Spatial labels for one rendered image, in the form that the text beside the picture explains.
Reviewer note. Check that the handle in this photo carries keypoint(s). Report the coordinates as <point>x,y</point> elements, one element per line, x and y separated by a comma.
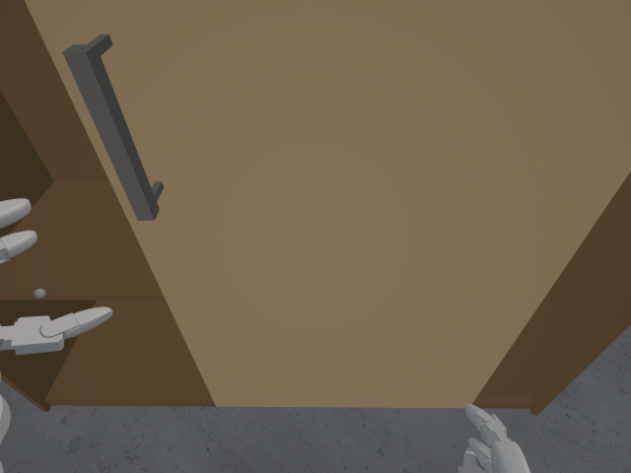
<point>88,70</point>

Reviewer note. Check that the right robot hand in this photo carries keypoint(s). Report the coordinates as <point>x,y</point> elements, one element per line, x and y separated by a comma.
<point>504,455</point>

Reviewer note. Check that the left robot hand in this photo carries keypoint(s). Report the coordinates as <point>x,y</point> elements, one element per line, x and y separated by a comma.
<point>38,334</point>

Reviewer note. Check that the wardrobe door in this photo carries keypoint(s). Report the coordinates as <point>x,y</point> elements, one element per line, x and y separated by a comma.
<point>365,201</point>
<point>593,284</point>

